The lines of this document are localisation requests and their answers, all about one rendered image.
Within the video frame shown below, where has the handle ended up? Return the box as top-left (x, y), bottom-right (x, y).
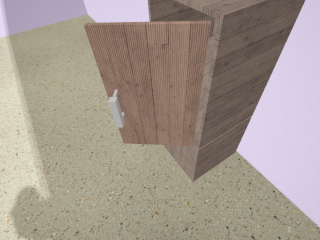
top-left (108, 89), bottom-right (125, 128)

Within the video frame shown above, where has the cupboard door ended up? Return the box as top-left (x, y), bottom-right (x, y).
top-left (84, 20), bottom-right (211, 146)

